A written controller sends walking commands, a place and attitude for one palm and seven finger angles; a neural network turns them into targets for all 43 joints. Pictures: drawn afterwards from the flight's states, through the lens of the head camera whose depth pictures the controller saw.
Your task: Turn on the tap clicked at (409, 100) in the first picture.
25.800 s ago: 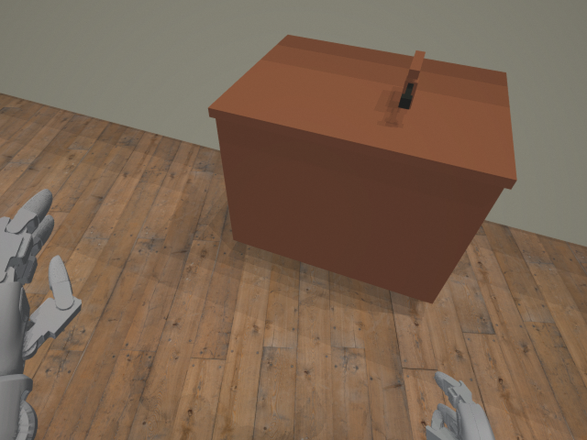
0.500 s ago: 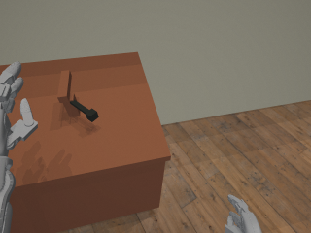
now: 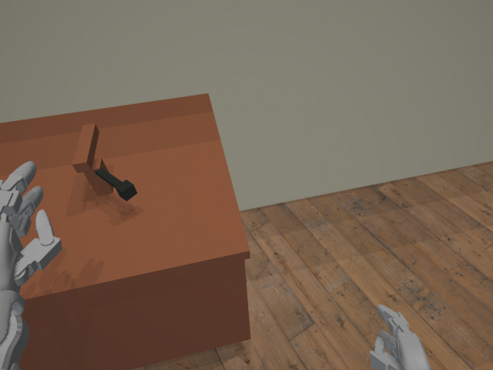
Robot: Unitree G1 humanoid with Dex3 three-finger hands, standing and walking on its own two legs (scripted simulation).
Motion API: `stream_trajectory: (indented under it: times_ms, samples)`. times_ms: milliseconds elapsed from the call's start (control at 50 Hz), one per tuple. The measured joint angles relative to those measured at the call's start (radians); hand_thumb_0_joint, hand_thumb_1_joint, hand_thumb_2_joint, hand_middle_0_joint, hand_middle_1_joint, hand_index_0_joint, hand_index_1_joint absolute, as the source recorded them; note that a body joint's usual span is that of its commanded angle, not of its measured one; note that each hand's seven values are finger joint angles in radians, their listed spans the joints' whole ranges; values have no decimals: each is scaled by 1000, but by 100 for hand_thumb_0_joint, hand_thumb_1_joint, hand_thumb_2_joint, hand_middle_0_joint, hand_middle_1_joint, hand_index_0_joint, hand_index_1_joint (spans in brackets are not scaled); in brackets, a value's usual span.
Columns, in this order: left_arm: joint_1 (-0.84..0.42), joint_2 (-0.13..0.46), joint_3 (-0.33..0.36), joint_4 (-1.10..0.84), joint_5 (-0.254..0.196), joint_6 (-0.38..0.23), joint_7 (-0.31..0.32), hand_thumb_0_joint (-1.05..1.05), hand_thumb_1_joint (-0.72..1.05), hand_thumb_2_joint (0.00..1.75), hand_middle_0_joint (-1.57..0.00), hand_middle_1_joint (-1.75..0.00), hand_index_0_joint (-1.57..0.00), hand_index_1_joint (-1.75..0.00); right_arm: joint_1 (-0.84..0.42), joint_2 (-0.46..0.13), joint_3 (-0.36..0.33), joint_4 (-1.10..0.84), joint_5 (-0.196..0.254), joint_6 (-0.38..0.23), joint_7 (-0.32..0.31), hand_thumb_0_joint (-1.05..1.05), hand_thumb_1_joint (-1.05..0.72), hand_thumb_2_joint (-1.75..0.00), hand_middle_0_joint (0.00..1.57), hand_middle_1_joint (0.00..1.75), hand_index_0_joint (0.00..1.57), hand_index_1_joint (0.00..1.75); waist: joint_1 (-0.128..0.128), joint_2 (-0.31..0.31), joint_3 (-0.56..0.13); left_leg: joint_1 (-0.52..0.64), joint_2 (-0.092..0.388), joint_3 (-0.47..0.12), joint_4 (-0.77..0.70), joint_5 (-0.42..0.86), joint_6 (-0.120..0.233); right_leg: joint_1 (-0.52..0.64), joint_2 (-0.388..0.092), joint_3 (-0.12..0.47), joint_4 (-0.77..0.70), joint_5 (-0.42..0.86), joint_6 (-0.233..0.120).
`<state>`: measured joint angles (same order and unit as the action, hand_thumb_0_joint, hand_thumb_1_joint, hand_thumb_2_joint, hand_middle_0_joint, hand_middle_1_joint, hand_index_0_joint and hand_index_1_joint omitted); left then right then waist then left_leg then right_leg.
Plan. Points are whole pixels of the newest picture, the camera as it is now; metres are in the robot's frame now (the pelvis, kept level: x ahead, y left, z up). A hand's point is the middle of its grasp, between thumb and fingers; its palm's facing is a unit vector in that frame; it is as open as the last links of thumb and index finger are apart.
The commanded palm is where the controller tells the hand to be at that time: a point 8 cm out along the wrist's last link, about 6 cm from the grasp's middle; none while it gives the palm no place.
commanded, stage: turn the palm inward beside the body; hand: left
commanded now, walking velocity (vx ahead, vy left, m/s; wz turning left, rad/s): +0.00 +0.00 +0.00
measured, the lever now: (126, 190) +0.43 +0.31 +0.03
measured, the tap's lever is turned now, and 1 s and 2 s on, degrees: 40 40 40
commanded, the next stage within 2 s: reach beside the lever's end, fingers flat in 1.60 s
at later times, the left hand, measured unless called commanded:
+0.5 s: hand (64, 257) +0.21 +0.26 +0.14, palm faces +0.43 -0.87 -0.23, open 7.4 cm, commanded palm +0.16 +0.30 +0.15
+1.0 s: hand (66, 282) +0.18 +0.25 +0.13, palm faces +0.47 -0.86 -0.17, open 7.4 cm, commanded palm +0.13 +0.29 +0.14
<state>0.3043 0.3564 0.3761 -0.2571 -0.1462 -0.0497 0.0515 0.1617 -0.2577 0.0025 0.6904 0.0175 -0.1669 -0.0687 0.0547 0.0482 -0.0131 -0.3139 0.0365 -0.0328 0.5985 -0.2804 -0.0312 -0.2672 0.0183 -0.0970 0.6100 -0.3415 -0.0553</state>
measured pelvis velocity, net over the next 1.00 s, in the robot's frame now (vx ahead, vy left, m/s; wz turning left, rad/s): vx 0.00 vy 0.02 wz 0.01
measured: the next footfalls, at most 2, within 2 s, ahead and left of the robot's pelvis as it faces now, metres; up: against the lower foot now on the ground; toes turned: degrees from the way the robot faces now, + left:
none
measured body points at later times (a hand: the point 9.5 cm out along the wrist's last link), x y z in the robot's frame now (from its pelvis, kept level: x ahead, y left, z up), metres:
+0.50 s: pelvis +0.01 +0.02 +0.00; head +0.01 +0.00 +0.44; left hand +0.18 +0.31 +0.16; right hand +0.20 -0.21 -0.08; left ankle +0.02 +0.15 -0.73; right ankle -0.01 -0.08 -0.73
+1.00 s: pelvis +0.00 +0.02 -0.01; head -0.01 +0.00 +0.44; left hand +0.15 +0.29 +0.14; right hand +0.20 -0.20 -0.08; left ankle +0.02 +0.15 -0.73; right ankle -0.01 -0.08 -0.73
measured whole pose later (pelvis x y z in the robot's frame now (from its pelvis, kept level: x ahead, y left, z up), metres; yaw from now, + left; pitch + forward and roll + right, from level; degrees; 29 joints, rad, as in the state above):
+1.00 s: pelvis +0.00 +0.02 -0.01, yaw +1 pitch +0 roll +0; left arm 0.55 0.21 0.21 -0.50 -0.17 0.02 0.19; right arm 0.20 -0.23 0.03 0.64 0.01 -0.21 -0.07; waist 0.06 0.05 -0.05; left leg -0.35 0.01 -0.03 0.66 -0.32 -0.02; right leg -0.29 -0.01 -0.09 0.66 -0.37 -0.03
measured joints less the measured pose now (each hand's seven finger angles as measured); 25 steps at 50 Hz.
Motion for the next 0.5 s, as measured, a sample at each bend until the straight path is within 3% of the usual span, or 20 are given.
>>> stream_trajectory:
  times_ms: [200,500]
  samples:
    - [139,-30,7,-107,-51,-25,2,1,89,90,-21,-30,-21,-30,45,5,-18,-29,9,-18,10,1,-90,-90,20,30,20,30,-5,-15,-39,-11,-2,14,14,-30,-9,-21,-4,14,27,-33,3]
    - [175,-87,-91,-179,-20,3,72,1,89,90,-21,-30,-21,-30,49,25,3,-36,2,-47,5,1,-90,-90,20,30,20,30,5,-14,-44,-42,-24,13,58,-46,12,-40,-27,13,54,-42,24]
